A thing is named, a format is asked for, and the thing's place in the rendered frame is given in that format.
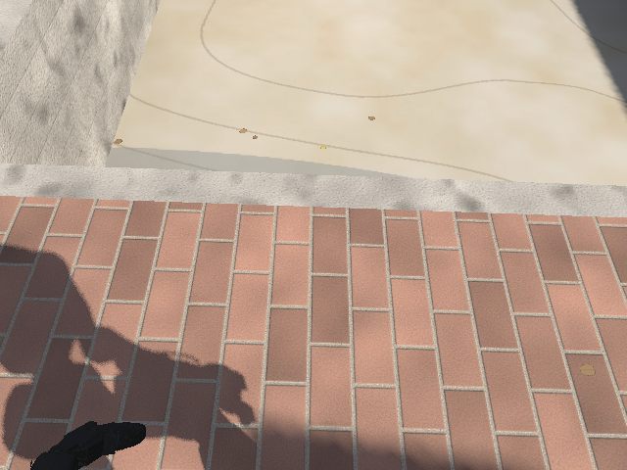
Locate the robot left hand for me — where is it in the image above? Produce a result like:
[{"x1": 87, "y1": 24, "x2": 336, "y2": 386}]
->
[{"x1": 30, "y1": 421, "x2": 146, "y2": 470}]

